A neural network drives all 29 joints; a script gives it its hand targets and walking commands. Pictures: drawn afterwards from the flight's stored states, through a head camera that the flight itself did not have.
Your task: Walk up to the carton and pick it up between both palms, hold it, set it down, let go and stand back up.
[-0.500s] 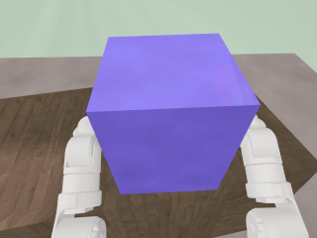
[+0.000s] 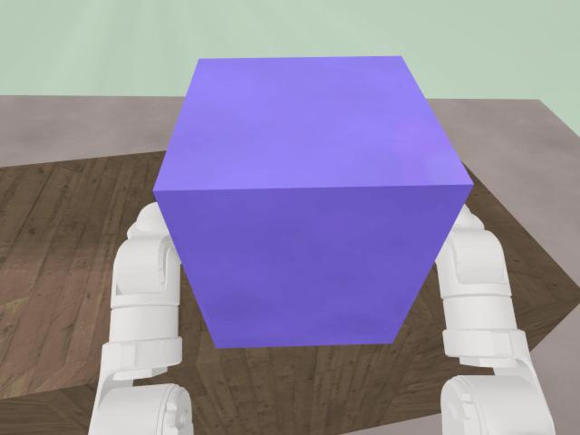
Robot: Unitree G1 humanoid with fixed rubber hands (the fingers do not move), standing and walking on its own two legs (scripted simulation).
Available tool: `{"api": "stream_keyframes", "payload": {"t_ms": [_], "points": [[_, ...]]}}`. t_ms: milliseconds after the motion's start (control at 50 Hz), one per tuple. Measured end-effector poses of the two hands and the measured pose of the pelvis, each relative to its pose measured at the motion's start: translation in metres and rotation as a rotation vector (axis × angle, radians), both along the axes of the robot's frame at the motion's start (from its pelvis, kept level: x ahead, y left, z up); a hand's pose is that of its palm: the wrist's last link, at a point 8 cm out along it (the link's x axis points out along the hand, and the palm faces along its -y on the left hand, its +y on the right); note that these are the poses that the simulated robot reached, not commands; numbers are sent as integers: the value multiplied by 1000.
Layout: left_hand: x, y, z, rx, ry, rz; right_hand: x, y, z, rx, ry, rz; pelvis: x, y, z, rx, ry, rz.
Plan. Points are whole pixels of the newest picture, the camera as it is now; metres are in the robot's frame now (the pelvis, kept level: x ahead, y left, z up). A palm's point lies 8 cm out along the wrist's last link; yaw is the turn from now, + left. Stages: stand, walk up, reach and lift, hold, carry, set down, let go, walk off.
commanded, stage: reach and lift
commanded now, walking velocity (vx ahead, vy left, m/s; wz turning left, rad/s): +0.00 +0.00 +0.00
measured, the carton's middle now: (302, 211) +0.36 +0.01 +0.17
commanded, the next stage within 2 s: hold in 0.10 s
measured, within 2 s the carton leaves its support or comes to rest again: neither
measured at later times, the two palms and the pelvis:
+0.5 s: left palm (188, 193) +0.38 +0.16 +0.18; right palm (439, 193) +0.39 -0.18 +0.17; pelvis +0.03 +0.00 +0.00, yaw +0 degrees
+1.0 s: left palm (191, 203) +0.36 +0.16 +0.18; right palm (455, 207) +0.35 -0.19 +0.18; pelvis +0.01 -0.01 +0.00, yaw +0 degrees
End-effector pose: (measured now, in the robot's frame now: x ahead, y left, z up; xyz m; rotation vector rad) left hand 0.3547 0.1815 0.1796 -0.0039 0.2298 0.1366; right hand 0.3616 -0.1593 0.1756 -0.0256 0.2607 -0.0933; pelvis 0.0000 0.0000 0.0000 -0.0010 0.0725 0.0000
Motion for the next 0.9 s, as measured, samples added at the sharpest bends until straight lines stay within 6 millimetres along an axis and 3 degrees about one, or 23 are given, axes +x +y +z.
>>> {"api": "stream_keyframes", "payload": {"t_ms": [280,560,760,900], "points": [[16,-2,-21,-3,63,-5,14,-2,-19,0,60,7,11,3,1,-1,2,0],[27,-20,-1,4,6,-4,24,-20,-3,9,2,4,28,-8,2,0,-26,-3],[11,-25,-31,-4,70,-4,9,-26,-31,2,66,7,24,-18,2,1,-64,11],[4,-27,-19,1,10,-25,-6,-28,-21,4,8,-22,14,-17,2,0,-56,13]]}}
